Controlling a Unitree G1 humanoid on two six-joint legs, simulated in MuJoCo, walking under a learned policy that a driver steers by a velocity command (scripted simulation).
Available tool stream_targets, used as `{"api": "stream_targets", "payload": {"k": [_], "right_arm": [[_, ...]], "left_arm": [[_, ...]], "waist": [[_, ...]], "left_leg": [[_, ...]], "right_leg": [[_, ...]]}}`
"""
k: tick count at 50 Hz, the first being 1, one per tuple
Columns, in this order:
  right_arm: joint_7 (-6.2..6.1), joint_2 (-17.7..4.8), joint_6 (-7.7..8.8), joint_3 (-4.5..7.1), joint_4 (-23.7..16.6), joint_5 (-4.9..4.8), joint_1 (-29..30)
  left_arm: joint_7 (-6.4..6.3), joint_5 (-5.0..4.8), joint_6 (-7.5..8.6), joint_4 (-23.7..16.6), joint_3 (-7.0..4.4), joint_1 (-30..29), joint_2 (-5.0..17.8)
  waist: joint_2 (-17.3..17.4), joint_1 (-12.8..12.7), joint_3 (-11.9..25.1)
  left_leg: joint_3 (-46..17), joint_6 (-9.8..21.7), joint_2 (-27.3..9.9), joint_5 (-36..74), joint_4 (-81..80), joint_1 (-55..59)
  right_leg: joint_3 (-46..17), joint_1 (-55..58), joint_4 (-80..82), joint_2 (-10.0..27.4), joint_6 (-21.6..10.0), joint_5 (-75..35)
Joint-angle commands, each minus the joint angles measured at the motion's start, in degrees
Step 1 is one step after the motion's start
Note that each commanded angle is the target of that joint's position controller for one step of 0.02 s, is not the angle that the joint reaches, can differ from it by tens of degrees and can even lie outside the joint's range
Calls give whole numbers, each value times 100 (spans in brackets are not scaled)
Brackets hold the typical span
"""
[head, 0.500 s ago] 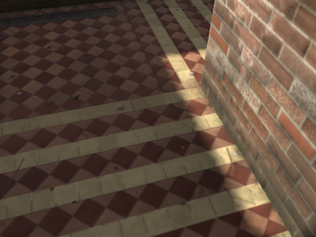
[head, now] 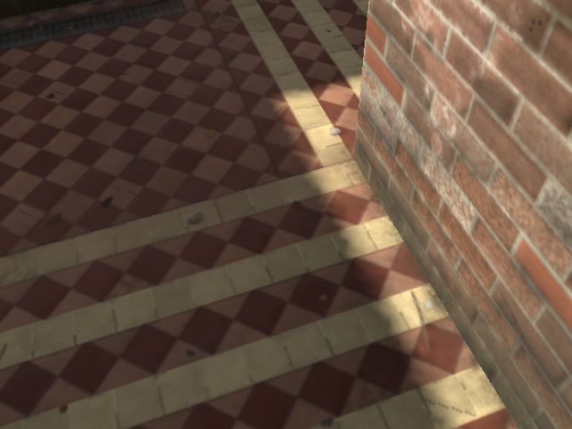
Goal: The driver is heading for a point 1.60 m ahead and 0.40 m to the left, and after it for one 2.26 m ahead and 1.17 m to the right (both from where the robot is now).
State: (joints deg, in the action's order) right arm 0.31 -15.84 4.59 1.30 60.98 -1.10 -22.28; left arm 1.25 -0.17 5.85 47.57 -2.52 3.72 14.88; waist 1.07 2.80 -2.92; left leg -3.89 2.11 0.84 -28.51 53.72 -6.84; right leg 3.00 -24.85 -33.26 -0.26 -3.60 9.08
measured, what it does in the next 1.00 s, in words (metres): walks ahead, turning left: left foot, then right foot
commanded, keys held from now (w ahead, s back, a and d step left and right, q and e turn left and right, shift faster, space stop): w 0.04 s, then w+q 0.74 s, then w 0.22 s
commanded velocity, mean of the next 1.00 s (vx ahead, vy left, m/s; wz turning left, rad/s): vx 0.49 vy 0.00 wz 0.39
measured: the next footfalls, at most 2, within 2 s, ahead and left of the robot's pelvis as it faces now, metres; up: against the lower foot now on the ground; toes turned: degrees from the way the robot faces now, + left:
left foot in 0.50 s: +0.43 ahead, +0.16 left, +0.00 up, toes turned +14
right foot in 0.98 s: +0.77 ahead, +0.07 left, +0.00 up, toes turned +28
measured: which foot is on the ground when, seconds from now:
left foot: up 0.00-0.48, down 0.50-1.00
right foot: down 0.00-0.52, up 0.54-0.96, down 0.98-1.00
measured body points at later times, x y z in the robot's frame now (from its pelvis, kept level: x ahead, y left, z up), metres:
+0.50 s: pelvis +0.28 +0.04 -0.01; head +0.31 +0.05 +0.44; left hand +0.21 +0.31 -0.15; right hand +0.53 -0.16 -0.10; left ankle +0.39 +0.15 -0.73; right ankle +0.10 -0.10 -0.71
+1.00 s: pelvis +0.59 +0.10 +0.00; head +0.61 +0.11 +0.45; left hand +0.67 +0.42 -0.08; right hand +0.74 -0.15 -0.12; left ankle +0.39 +0.15 -0.71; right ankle +0.74 +0.05 -0.73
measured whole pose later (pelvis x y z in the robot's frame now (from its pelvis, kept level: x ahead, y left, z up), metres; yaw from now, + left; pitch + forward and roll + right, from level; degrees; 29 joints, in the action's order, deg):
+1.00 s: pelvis +0.59 +0.10 +0.00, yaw +26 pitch +2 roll +0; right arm -1.1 -17.3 1.8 4.6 45.1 -1.1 -21.9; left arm 1.2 1.2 7.8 43.2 -1.7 3.3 16.1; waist 0.0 3.0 -0.8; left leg -10.8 3.4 5.2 -26.7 32.0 -2.4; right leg -0.6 -26.8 -29.1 -1.1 -1.5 4.8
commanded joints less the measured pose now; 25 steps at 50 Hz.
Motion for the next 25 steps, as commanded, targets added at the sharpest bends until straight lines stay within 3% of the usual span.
{"api": "stream_targets", "payload": {"k": [1, 2, 3, 4, 6, 9, 14, 16, 18, 20, 22, 23, 24, 25], "right_arm": [[40, -873, 361, 107, -677, -181, 452], [18, -816, 335, 132, -679, -58, 515], [26, -667, 244, 125, -643, -8, 372], [49, -494, 152, 92, -618, -17, 276], [17, -417, -33, 85, -700, -27, 309], [-1, -457, -116, 114, -1008, 32, 774], [161, -383, -65, 125, -1531, 95, 1736], [225, -264, -72, 86, -1716, 73, 1999], [310, -256, -69, 64, -1949, 70, 2355], [385, -291, -63, 94, -2129, 42, 2378], [452, -423, -66, 171, -2267, 47, 2178], [473, -537, -36, 253, -2212, 5, 1792], [468, -788, -21, 401, -2031, -24, 993], [393, -1170, -18, 617, -1798, -35, 66]], "left_arm": [[-20, 61, 75, 116, -137, 1290, 769], [-6, 92, 85, 39, -79, 925, 664], [-8, 137, 90, 15, -27, 753, 585], [-4, 138, 85, 51, -1, 741, 552], [22, 180, 162, 178, 6, 901, 624], [-51, 172, 182, 342, 3, 1208, 730], [-194, 126, 126, 503, 50, 1567, 826], [-196, 104, 81, 576, 9, 1723, 975], [-183, 86, -2, 638, -3, 1910, 979], [-182, 50, -135, 647, -19, 1938, 978], [-221, 57, -230, 534, -62, 1749, 1142], [-299, 71, -291, 523, -84, 1738, 1229], [-354, 106, -348, 466, -96, 1706, 1265], [-370, 90, -344, 336, -89, 1684, 1254]], "waist": [[-576, -666, 467], [-340, -453, 303], [-450, -249, 327], [-545, -171, 306], [-547, -104, 150], [-474, -202, -73], [-353, -499, -201], [-390, -624, -314], [-301, -760, -412], [-406, -725, -408], [-617, -488, -176], [-785, -244, 63], [-807, 159, 504], [-543, 633, 1039]], "left_leg": [[-190, 256, -443, 518, 2155, -3519], [-130, 202, -704, 1009, 1775, -3188], [-176, 150, -878, 1288, 1546, -2784], [-151, 95, -917, 1365, 1440, -2594], [-148, 10, -836, 1552, 1264, -2652], [-331, -84, -736, 2451, 632, -3246], [33, -153, -543, 3739, -870, -3318], [126, -112, -546, 3710, -1262, -3487], [290, -42, -508, 3402, -1492, -3673], [516, 48, -417, 2817, -1570, -3688], [923, 231, -100, 2128, -1589, -2964], [1064, 341, 56, 1782, -1601, -2417], [1143, 501, 317, 1779, -1776, -1416], [620, 808, 237, 2072, -2246, 166]], "right_leg": [[-3295, 2951, 2299, 1915, -961, 1863], [-2616, 2293, 2383, 1661, -877, 1003], [-2081, 1892, 2502, 1470, -783, 490], [-1758, 1649, 2617, 1395, -780, 222], [-1146, 1333, 2801, 1336, -913, -328], [-610, 1389, 2917, 1314, -875, -606], [111, 1898, 2936, 1301, -619, -909], [283, 2384, 2791, 1429, -577, -1131], [385, 2857, 2572, 1588, -562, -1400], [526, 3242, 2167, 1671, -481, -2130], [736, 3213, 1428, 1696, -350, -4179], [842, 3151, 739, 1683, -226, -5012], [885, 2911, -321, 1622, -145, -5540], [925, 1961, -1791, 1365, 66, -4675]]}}
Velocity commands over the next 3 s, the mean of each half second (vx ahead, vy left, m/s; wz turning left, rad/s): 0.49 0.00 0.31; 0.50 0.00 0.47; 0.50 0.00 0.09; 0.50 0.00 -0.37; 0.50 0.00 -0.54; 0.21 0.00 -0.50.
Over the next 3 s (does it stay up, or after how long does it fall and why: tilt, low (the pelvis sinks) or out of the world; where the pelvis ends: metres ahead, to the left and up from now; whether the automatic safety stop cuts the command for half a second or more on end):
stays up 1.51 0.41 0.02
